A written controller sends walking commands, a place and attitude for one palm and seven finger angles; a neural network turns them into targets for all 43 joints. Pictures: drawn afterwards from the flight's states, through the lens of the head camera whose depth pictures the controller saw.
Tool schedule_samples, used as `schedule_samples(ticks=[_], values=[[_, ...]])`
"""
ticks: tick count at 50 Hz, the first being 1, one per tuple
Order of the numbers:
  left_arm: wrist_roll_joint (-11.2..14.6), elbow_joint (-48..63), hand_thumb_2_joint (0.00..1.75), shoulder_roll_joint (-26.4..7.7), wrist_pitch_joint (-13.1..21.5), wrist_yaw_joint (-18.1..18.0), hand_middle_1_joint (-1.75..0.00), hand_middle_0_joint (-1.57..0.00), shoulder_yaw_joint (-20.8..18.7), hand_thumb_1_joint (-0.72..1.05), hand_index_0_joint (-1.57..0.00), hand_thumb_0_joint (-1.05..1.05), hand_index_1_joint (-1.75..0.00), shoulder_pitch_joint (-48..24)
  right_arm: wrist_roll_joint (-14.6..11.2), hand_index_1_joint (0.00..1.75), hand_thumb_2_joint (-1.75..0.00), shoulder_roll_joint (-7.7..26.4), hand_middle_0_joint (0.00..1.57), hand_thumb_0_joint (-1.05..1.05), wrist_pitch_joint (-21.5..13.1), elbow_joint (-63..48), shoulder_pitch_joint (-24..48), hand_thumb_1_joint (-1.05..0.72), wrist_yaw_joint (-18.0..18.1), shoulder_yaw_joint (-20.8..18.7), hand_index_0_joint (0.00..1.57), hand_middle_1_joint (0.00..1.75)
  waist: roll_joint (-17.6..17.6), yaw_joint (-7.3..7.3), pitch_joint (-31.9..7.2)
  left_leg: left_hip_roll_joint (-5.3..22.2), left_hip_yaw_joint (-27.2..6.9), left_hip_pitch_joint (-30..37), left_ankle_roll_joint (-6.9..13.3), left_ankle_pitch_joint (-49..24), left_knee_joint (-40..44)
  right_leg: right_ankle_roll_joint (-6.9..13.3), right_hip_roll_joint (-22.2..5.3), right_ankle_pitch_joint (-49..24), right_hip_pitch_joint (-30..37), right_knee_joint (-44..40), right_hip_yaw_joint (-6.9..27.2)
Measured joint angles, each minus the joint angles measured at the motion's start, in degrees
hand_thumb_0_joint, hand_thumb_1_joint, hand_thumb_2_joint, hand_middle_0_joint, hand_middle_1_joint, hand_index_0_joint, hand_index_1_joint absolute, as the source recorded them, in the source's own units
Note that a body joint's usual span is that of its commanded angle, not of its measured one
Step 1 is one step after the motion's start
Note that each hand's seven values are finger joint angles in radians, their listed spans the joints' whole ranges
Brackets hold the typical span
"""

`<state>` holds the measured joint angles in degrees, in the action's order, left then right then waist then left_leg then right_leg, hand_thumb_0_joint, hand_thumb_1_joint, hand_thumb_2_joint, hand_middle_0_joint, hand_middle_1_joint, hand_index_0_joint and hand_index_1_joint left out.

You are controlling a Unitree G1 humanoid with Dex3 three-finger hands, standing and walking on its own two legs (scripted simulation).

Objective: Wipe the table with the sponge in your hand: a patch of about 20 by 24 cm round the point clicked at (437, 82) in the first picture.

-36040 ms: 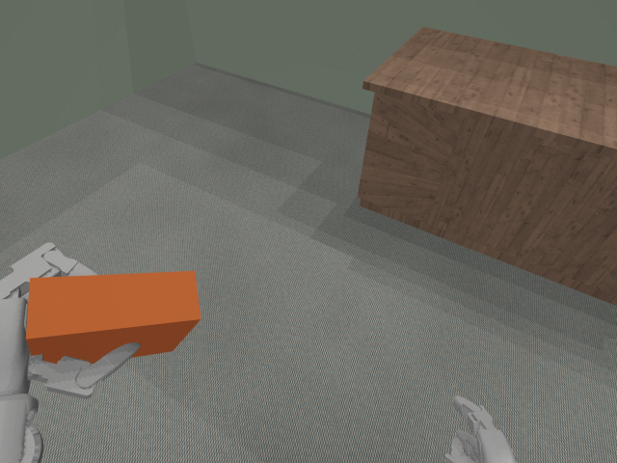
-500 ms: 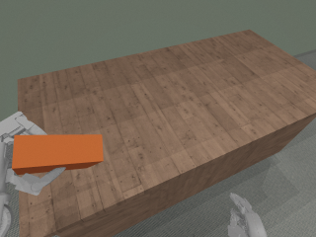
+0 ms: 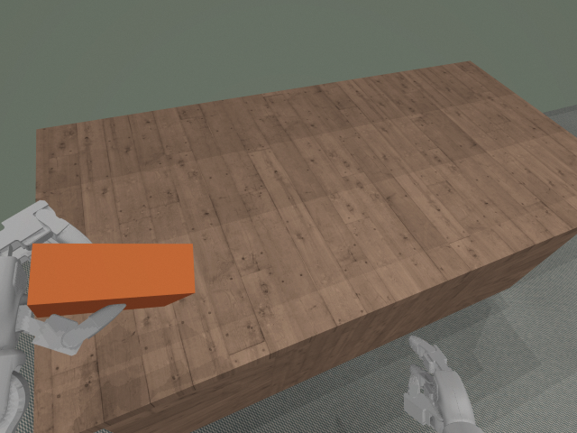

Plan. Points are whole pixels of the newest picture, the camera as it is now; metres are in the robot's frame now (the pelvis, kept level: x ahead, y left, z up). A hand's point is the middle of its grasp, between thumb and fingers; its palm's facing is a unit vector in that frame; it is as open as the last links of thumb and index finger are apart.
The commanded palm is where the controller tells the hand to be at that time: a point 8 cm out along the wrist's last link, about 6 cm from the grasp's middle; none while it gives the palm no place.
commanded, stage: come to a stop and stand still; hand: left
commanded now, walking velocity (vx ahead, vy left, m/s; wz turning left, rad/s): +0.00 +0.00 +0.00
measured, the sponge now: (136, 280) +0.24 +0.20 +0.12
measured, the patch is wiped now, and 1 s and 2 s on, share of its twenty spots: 0.00 0.00 0.00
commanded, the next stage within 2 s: look again from close up in 0.16 s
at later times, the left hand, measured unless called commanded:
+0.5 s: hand (83, 287) +0.21 +0.23 +0.16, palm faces +0.34 -0.86 -0.38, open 9.2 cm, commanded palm +0.15 +0.27 +0.17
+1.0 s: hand (98, 311) +0.20 +0.22 +0.14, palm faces +0.29 -0.76 -0.59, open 9.2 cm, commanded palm +0.15 +0.26 +0.17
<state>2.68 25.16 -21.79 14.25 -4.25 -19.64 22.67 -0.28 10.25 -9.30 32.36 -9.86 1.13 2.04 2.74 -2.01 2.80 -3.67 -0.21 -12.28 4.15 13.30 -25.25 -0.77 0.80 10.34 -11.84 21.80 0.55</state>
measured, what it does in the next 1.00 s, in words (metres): stands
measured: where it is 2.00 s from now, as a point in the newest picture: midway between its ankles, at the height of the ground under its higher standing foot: outside the picture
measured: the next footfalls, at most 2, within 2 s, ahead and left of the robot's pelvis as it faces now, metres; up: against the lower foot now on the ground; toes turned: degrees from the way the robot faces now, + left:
none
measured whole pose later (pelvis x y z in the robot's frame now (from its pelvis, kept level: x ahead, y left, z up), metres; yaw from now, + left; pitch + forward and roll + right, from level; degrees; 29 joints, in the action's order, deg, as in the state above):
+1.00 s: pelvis -0.02 -0.04 -0.02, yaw +1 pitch +0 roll +0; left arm -2.6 23.6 -26.8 0.9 0.4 -19.0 21.6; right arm 1.4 14.0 -6.7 33.5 -8.5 2.0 1.9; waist -0.9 -3.0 -0.1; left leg -2.7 -1.0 -17.6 1.4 16.9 -34.8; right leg 2.4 2.4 16.3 -18.9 35.6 0.1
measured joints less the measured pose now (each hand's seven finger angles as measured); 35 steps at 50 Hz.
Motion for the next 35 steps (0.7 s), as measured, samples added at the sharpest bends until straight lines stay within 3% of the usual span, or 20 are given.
schedule_samples(ticks=[33,34,35], values=[[-0.47,-0.51,1.08,0.79,-1.19,-0.61,-1.41,-0.82,0.52,-0.45,-0.83,-0.01,-1.41,2.24,0.03,0.30,-0.90,1.77,0.20,0.01,0.84,1.81,-2.45,-0.90,1.15,-1.04,0.20,0.30,-2.14,0.80,-1.66,1.28,-0.05,0.19,-1.11,-1.34,1.37,1.15,1.22,-1.93,0.42,-2.18,-0.03],[-1.51,-0.77,1.08,-1.25,-1.28,0.08,-1.41,-0.82,0.70,-0.45,-0.83,-0.01,-1.41,-0.27,-1.26,0.30,-0.90,2.47,0.20,0.01,1.06,0.11,-3.46,-0.90,2.31,-0.05,0.20,0.30,-2.38,0.46,-1.31,1.29,-0.67,-0.83,-1.06,-1.05,0.10,0.51,1.51,-1.02,-0.36,-0.79,-0.17],[-3.79,-1.98,1.08,-4.53,-1.60,1.32,-1.41,-0.82,0.26,-0.45,-0.83,-0.01,-1.41,-5.08,-0.60,0.30,-0.90,2.78,0.20,0.01,0.45,-0.46,-4.16,-0.90,2.73,0.07,0.20,0.30,-2.15,-0.46,-0.67,0.89,-1.21,-1.71,-1.08,-0.62,-1.42,1.03,1.33,-0.20,-1.39,1.42,-0.51]])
